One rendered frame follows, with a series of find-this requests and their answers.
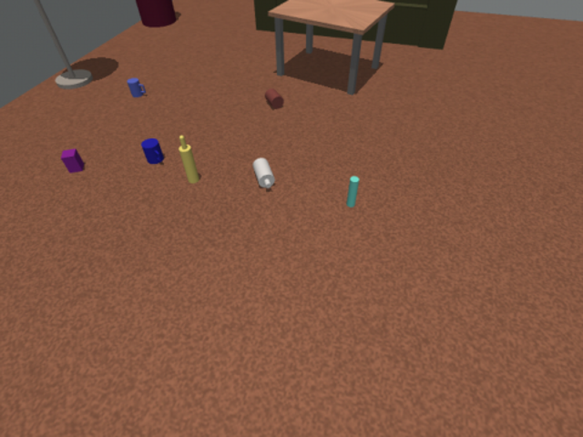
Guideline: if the floor lamp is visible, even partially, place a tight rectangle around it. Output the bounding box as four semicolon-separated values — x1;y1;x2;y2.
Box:
34;0;93;89

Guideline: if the coffee table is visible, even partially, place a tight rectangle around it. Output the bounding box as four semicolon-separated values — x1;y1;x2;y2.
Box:
268;0;395;95

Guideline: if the sofa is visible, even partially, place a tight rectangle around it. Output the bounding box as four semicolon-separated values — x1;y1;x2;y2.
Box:
254;0;457;50

